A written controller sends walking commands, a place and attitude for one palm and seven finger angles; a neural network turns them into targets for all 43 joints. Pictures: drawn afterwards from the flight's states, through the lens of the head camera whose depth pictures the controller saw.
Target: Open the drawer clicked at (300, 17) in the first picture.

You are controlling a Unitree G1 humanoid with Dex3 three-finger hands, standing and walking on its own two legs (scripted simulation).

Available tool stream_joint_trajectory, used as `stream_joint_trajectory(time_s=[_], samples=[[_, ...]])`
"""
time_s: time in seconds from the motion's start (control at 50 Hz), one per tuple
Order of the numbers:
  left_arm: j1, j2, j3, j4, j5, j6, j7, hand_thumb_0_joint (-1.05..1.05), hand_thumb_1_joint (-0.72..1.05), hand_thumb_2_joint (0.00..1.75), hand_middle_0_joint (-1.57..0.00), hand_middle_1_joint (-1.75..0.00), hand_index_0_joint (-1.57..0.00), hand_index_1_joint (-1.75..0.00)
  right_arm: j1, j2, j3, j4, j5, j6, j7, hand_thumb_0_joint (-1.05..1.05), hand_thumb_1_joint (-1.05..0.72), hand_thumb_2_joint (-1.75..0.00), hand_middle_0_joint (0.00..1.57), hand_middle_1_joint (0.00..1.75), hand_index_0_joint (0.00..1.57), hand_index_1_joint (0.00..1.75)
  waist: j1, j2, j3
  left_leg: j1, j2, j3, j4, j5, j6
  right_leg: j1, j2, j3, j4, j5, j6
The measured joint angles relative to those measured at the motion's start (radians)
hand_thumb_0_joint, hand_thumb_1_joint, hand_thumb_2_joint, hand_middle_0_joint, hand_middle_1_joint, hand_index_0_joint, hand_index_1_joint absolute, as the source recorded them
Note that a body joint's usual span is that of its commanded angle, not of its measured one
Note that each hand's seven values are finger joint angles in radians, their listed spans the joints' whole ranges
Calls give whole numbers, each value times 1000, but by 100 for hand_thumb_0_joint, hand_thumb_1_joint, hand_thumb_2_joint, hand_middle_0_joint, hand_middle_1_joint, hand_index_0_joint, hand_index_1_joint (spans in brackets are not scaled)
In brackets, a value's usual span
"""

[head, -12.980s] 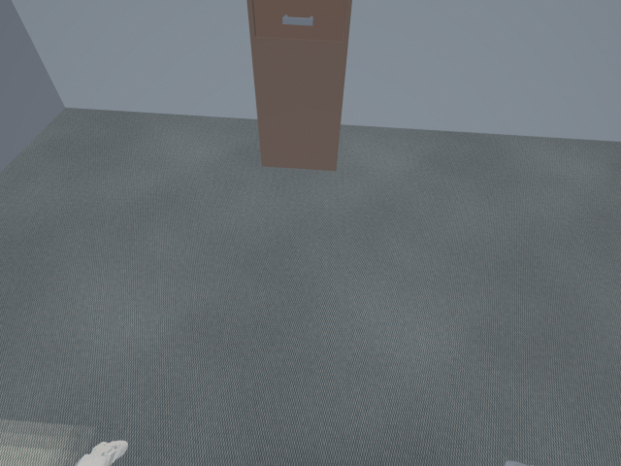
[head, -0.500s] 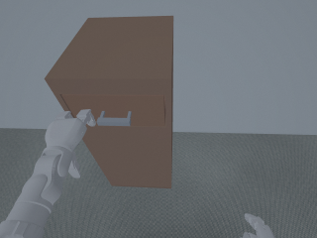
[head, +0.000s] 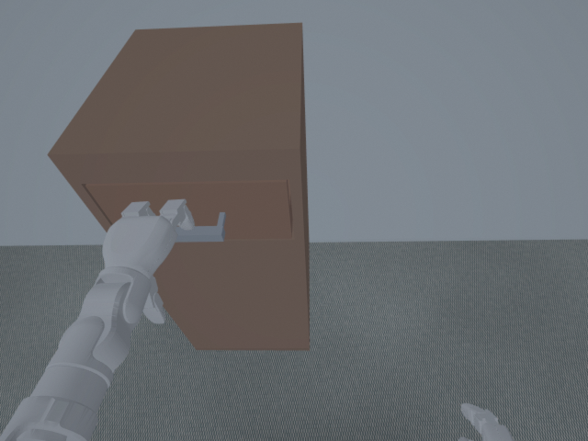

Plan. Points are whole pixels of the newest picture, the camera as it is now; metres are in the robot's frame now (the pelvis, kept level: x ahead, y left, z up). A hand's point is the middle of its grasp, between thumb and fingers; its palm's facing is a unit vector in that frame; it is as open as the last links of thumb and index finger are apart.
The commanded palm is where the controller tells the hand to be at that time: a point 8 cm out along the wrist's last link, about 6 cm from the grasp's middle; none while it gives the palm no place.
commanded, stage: move the hooked fingers above the handle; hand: left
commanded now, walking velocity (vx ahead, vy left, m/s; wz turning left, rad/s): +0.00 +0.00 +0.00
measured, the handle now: (193, 225) +0.46 +0.23 -0.02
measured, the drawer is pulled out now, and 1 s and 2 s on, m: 0.00 0.00 0.00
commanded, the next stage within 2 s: none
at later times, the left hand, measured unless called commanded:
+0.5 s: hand (189, 238) +0.40 +0.20 +0.03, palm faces +0.02 -0.07 -1.00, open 13.8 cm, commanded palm +0.38 +0.23 +0.09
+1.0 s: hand (184, 226) +0.42 +0.21 +0.04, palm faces +0.06 -0.01 -1.00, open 13.8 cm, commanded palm +0.38 +0.23 +0.09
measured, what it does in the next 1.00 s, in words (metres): stands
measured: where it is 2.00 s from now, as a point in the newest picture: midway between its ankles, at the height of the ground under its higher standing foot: outside the picture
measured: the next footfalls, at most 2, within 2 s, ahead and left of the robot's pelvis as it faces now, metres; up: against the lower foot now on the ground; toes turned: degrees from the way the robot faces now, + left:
none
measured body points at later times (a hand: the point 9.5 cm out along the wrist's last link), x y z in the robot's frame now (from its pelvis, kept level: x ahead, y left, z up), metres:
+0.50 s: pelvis -0.01 +0.02 -0.01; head +0.04 +0.01 +0.44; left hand +0.39 +0.20 +0.08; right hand +0.09 -0.24 -0.14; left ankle -0.02 +0.10 -0.72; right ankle -0.04 -0.08 -0.72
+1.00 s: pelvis -0.01 +0.01 -0.01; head +0.03 -0.01 +0.44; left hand +0.41 +0.21 +0.09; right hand +0.07 -0.25 -0.14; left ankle -0.02 +0.10 -0.72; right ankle -0.04 -0.08 -0.72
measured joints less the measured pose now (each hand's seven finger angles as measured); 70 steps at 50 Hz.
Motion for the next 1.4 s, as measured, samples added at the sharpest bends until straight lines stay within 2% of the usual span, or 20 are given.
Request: stream_joint_trajectory(time_s=[0.08,0.16,0.28,0.38,0.44,0.5,0.6,0.72,0.76,0.82,0.9,0.94,1.02,1.06,1.14,1.18,1.24,1.32,1.36,1.4], samples=[[-59,-10,-2,61,31,-21,50,0,-49,30,-32,-120,-32,-120,-7,6,-1,2,4,0,1,1,-91,-90,20,30,20,30,-5,-6,-5,-25,-2,4,24,-10,3,-25,-1,2,23,-9,3],[-123,-11,8,138,46,26,86,0,-49,30,-32,-120,-32,-120,-3,13,-1,-1,7,5,9,1,-91,-90,20,30,20,30,-11,-6,-11,-50,-3,10,36,-12,6,-50,-2,6,34,-10,7],[-173,-21,-24,209,25,95,54,0,-48,30,-32,-120,-32,-120,32,13,0,1,12,22,18,1,-91,-90,20,30,20,30,-22,4,-20,-60,-8,10,36,-10,16,-55,-7,5,25,-6,17],[-188,-53,-69,209,28,51,36,0,-48,30,-32,-120,-32,-120,61,13,-7,7,5,26,20,1,-91,-90,20,30,21,30,-32,2,-20,-68,-14,7,46,-12,22,-59,-12,2,29,-9,24],[-209,-71,-73,227,53,10,72,0,-48,30,-32,-120,-32,-120,66,15,-9,12,-1,25,22,1,-91,-90,20,30,21,30,-39,-2,-20,-87,-14,13,61,-16,23,-78,-12,5,46,-12,26],[-246,-82,-58,268,79,-1,129,0,-48,30,-32,-120,-32,-120,68,18,-10,18,-5,22,26,1,-91,-90,20,30,20,30,-46,-3,-23,-112,-14,20,78,-18,24,-106,-11,10,64,-14,28],[-322,-70,-21,389,92,75,191,0,-48,30,-32,-120,-32,-120,73,22,-4,29,-4,27,33,1,-91,-90,20,30,20,30,-56,2,-30,-142,-8,31,86,-15,24,-140,-6,20,76,-9,29],[-327,-72,-57,429,44,142,127,0,-48,30,-32,-120,-33,-121,109,19,-9,35,9,40,33,1,-91,-90,20,30,21,30,-59,12,-43,-116,-5,27,58,-4,24,-111,-5,18,42,5,29],[-323,-80,-76,430,34,130,99,0,-48,30,-32,-120,-33,-121,116,18,-8,36,10,39,28,1,-91,-90,20,30,21,30,-63,8,-40,-102,-6,21,52,-2,24,-96,-6,14,34,6,28],[-311,-91,-82,414,45,70,84,0,-48,30,-32,-120,-33,-120,117,16,-8,31,8,34,20,1,-91,-90,20,30,21,30,-69,-2,-34,-93,-5,18,50,-2,22,-86,-5,11,32,7,25],[-304,-88,-52,390,86,-4,132,0,-48,30,-32,-120,-33,-120,104,12,-10,20,2,23,15,1,-91,-90,20,30,21,30,-73,-8,-30,-105,-2,23,60,-5,18,-101,-2,14,47,4,20],[-311,-79,-30,395,100,-4,172,0,-48,30,-32,-120,-33,-120,94,9,-10,18,-1,20,15,1,-91,-90,20,30,20,30,-72,-6,-32,-114,0,28,66,-7,16,-114,1,18,56,2,19],[-347,-56,-12,452,94,61,211,0,-48,30,-32,-120,-33,-120,76,6,-8,22,4,21,19,1,-91,-90,20,30,20,30,-65,3,-32,-122,3,32,61,-3,13,-126,3,22,57,5,17],[-359,-57,-32,471,78,94,194,0,-48,30,-33,-121,-33,-121,75,6,-6,24,11,25,21,1,-91,-90,20,30,20,30,-59,7,-34,-117,3,29,49,2,12,-120,3,20,46,10,16],[-351,-57,-40,495,45,133,108,0,-48,30,-32,-121,-33,-121,78,12,3,19,21,37,15,1,-91,-90,20,30,20,30,-59,3,-37,-91,6,24,23,10,9,-94,4,17,20,18,12],[-335,-54,-47,478,34,110,71,0,-48,30,-32,-120,-33,-121,83,15,3,12,20,33,9,1,-91,-90,20,30,21,30,-61,-3,-35,-80,7,17,19,10,6,-81,5,12,12,17,9],[-305,-49,-53,428,44,38,52,0,-48,30,-32,-120,-33,-121,86,16,-1,5,14,25,2,1,-91,-90,20,30,21,30,-62,-11,-30,-79,8,10,27,3,3,-75,7,4,14,13,4],[-277,-51,-33,359,82,-53,106,0,-48,30,-32,-120,-33,-120,80,10,-16,6,3,14,3,1,-91,-90,20,30,21,30,-58,-10,-33,-100,9,10,52,-11,1,-95,9,2,37,1,2],[-278,-52,-17,354,91,-55,150,0,-48,30,-32,-120,-33,-120,72,6,-21,11,0,12,7,1,-91,-90,20,30,20,30,-56,-4,-37,-111,8,14,62,-17,1,-108,10,5,50,-6,2],[-285,-50,8,367,93,-28,184,0,-48,30,-32,-120,-33,-120,62,4,-19,18,-1,13,12,1,-91,-90,20,30,20,30,-53,0,-40,-115,9,21,64,-19,2,-116,10,11,57,-9,3]])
